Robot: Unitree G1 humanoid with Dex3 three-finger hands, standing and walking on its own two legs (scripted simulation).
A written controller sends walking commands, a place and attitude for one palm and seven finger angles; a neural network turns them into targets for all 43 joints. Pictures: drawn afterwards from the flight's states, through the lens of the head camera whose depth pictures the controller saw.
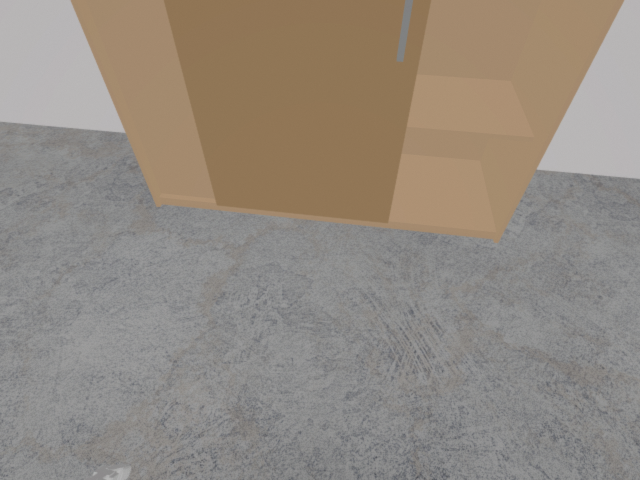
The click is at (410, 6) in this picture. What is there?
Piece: wardrobe's sliding door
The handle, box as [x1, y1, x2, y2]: [397, 0, 412, 61]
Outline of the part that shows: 412,0 405,0 397,53 398,61 402,61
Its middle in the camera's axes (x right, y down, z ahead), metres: +0.23 -0.65 +1.01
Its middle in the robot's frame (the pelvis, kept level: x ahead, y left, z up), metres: +1.22 -0.17 +0.17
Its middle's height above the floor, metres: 0.94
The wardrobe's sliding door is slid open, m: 0.46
